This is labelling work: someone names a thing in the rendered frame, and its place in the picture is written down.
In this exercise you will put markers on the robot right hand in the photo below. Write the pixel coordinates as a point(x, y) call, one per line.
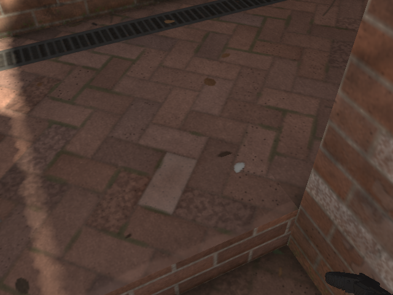
point(356, 284)

